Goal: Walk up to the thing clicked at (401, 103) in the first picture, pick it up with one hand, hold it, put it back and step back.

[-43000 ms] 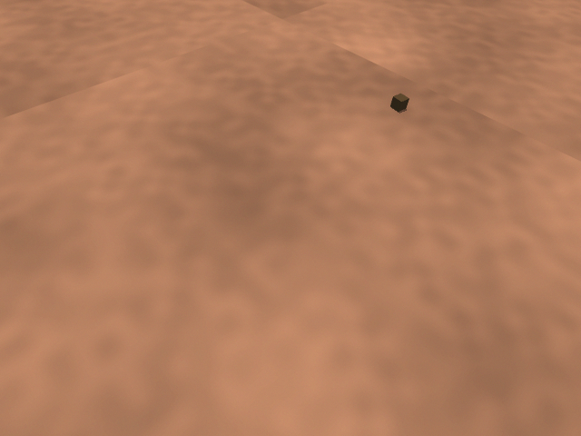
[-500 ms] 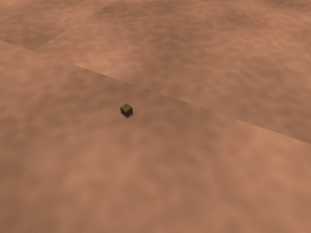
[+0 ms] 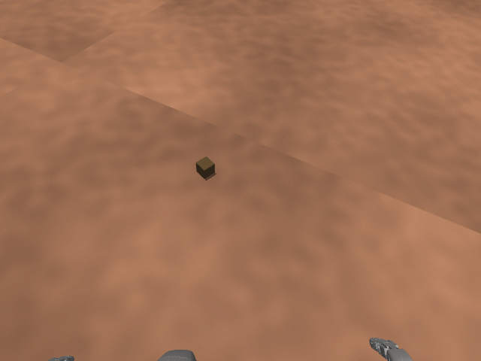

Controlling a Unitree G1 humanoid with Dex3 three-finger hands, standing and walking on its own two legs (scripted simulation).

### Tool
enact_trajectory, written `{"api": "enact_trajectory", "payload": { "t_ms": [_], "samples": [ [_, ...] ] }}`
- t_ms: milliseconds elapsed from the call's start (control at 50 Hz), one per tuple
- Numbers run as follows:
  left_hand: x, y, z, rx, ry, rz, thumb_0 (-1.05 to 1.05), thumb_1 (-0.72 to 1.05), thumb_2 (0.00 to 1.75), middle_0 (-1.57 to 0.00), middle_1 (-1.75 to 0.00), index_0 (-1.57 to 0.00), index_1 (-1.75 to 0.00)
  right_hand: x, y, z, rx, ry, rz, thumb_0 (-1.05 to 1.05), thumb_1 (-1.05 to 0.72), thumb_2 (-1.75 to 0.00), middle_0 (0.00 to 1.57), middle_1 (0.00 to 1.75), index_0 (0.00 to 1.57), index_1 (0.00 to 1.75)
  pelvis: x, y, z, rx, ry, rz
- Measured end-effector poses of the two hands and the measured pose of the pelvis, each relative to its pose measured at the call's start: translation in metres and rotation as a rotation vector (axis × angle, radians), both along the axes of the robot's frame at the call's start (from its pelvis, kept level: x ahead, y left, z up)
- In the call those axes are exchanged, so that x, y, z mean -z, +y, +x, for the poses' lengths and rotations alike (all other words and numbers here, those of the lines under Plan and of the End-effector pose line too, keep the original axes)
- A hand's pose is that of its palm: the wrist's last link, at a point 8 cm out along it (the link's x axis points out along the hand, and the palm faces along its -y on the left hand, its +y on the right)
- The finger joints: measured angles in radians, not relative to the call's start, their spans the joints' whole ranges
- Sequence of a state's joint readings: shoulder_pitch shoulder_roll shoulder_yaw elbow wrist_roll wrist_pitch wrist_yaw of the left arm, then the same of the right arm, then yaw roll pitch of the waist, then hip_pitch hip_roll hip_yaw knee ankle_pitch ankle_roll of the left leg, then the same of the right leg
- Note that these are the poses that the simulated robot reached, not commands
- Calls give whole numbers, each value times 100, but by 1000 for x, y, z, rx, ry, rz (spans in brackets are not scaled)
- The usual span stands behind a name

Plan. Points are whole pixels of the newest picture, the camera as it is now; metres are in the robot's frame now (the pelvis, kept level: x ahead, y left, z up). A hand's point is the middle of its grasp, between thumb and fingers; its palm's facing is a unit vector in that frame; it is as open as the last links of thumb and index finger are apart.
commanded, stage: step back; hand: left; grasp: from above
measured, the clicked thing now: (205, 167) +1.08 +0.18 -0.73
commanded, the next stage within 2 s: stand in 0.10 s
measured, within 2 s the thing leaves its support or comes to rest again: neither
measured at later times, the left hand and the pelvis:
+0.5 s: hand out of the picture +0.09 +0.26 -0.14, palm faces -0.03 -0.94 -0.33, open 7.4 cm; pelvis +0.00 +0.01 +0.02, yaw -1 degrees
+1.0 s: hand out of the picture +0.07 +0.26 -0.14, palm faces -0.04 -0.94 -0.34, open 7.4 cm; pelvis +0.00 +0.01 +0.02, yaw -1 degrees
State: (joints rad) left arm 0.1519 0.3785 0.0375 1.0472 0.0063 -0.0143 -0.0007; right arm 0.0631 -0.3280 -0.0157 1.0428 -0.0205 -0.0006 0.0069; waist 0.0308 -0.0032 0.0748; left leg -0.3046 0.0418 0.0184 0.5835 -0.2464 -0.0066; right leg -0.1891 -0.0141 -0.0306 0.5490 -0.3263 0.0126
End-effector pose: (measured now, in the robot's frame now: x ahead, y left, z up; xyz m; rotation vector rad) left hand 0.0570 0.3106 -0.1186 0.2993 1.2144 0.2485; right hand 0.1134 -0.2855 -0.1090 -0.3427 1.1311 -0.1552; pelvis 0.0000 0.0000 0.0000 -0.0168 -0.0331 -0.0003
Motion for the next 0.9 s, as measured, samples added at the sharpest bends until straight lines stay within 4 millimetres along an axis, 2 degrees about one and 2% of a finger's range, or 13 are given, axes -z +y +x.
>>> {"api": "enact_trajectory", "payload": {
  "t_ms": [100,200,280,400,620,740,900],
  "samples": [
    [-6,0,11,7,-9,2,1,91,89,-20,-30,-20,-30,-4,6,15,0,-27,17,1,-91,-90,20,30,20,30,-4,2,3,6,-1,2],
    [-12,-4,20,23,-17,-8,1,91,89,-20,-30,-20,-30,-9,6,16,5,-35,25,1,-91,-90,20,30,20,30,-10,4,5,6,-11,8],
    [-14,-8,25,40,-22,-18,1,91,89,-20,-30,-20,-30,-11,3,6,23,-21,22,1,-91,-90,20,30,20,30,-13,5,4,7,-15,10],
    [-15,-10,27,57,-23,-26,1,91,89,-20,-30,-20,-30,-11,-4,-19,57,29,11,1,-91,-90,20,30,20,30,-16,6,1,7,-16,11],
    [-12,-9,15,66,25,-30,1,91,89,-20,-30,-20,-30,-7,-8,-59,104,116,2,1,-91,-90,20,30,20,30,-17,7,-1,13,-8,14],
    [-12,-7,11,63,40,-25,1,91,89,-20,-30,-20,-30,-5,-6,-64,104,128,6,1,-91,-90,20,30,20,30,-17,7,0,14,-6,14],
    [-13,-6,10,61,44,-21,1,91,89,-20,-30,-20,-30,-4,-3,-56,90,118,14,1,-91,-90,20,30,20,30,-17,7,2,12,-1,15]
  ]
}}
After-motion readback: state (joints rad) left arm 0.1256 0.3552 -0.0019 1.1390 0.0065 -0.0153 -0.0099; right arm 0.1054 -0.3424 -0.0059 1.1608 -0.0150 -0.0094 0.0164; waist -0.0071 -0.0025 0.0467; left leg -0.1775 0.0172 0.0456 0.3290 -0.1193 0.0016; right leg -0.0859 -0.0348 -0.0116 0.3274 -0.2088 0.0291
